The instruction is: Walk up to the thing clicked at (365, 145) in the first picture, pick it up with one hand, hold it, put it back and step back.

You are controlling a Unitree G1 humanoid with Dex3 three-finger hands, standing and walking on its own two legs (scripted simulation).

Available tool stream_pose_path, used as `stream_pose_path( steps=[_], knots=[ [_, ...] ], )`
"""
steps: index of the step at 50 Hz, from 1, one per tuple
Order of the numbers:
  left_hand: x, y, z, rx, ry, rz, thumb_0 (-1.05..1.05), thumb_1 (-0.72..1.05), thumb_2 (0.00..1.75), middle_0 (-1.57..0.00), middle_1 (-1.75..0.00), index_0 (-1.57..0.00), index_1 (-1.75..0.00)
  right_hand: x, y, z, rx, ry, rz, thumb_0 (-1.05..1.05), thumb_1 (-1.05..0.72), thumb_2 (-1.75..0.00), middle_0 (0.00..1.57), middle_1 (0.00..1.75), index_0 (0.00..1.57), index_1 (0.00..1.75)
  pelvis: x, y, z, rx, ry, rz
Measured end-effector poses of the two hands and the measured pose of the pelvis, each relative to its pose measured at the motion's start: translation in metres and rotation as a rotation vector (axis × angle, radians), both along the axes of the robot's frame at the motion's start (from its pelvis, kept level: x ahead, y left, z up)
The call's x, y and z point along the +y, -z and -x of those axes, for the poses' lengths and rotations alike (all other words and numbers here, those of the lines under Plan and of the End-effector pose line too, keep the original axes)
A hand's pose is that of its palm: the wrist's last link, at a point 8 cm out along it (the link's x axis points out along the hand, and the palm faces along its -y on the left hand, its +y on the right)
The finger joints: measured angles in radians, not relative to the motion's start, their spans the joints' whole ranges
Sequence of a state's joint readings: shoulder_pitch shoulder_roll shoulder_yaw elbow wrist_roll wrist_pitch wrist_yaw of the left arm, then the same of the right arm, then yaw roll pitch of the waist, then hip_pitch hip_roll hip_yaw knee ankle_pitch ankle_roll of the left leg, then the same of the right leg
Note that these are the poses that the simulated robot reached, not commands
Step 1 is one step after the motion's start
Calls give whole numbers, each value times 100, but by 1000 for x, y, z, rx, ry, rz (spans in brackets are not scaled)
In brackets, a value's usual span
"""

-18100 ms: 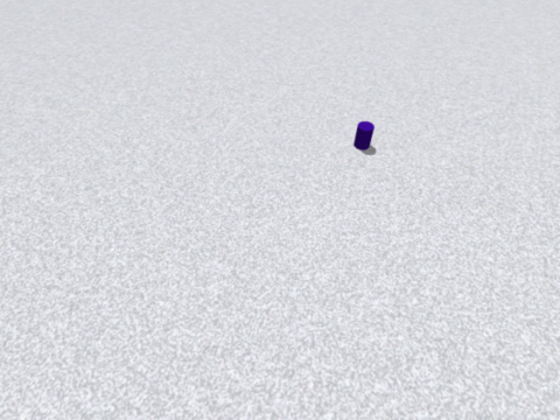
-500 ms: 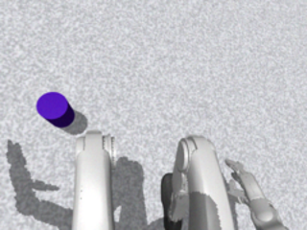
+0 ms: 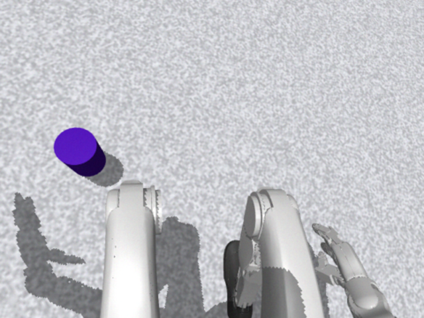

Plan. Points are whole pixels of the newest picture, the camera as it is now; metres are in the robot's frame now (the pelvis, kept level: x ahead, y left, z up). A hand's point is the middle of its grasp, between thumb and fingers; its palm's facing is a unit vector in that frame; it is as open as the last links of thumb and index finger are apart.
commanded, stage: go down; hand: left
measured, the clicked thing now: (82, 154) +0.42 +0.31 -0.28
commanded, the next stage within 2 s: none
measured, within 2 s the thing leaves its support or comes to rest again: neither
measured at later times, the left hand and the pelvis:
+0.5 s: hand out of the picture +0.29 +0.49 +0.04, palm faces +0.42 -0.91 -0.04, open 17.8 cm; pelvis +0.00 +0.00 +0.00, yaw +0 degrees
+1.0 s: hand out of the picture +0.28 +0.49 +0.04, palm faces +0.41 -0.91 -0.04, open 17.7 cm; pelvis +0.00 +0.00 +0.00, yaw +0 degrees
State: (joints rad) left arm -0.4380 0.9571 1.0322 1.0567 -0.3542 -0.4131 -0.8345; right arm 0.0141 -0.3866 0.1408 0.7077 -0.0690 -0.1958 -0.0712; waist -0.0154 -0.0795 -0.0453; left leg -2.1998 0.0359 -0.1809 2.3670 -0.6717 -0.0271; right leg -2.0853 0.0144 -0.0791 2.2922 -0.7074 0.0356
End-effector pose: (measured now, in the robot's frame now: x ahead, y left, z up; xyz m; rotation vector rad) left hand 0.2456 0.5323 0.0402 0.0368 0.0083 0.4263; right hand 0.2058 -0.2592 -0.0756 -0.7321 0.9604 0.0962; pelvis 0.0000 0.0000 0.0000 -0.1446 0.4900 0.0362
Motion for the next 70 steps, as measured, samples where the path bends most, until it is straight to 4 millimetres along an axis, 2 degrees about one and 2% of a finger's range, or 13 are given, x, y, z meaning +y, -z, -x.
stream_pose_path(
  steps=[14,28,35,44,55,70],
  knots=[
    [4,-4,1,-2,-12,-7,-1,-61,9,-2,-6,-2,-6,0,0,0,9,-1,-2,1,-91,-90,21,30,21,30,0,-2,-1,8,1,-1],
    [1,-4,-4,-8,-1,-3,-1,-60,9,-1,-6,-2,-6,-1,-2,-10,-17,-12,-3,1,-91,-90,21,30,21,30,-2,-1,-3,12,-1,-4],
    [0,-5,0,-2,-10,0,-1,-60,9,-1,-6,-2,-7,-1,-1,-12,-25,-19,-10,1,-91,-90,21,30,21,30,-3,-1,-2,11,0,-7],
    [1,-4,5,-12,-14,-9,-1,-60,10,-1,-7,-2,-7,1,2,-10,-20,-30,-9,1,-91,-89,21,30,21,30,-4,1,-1,1,0,-8],
    [-3,-5,0,-4,6,-1,-1,-61,10,-1,-7,-2,-7,2,-2,-7,-32,-13,-16,1,-91,-89,21,30,21,30,-2,-1,0,2,0,-6],
    [2,-4,4,-2,-9,-7,-1,-61,9,-1,-7,-2,-7,-2,0,-2,2,-12,2,1,-91,-89,21,30,21,30,-1,-1,-1,6,0,-5]
  ],
)
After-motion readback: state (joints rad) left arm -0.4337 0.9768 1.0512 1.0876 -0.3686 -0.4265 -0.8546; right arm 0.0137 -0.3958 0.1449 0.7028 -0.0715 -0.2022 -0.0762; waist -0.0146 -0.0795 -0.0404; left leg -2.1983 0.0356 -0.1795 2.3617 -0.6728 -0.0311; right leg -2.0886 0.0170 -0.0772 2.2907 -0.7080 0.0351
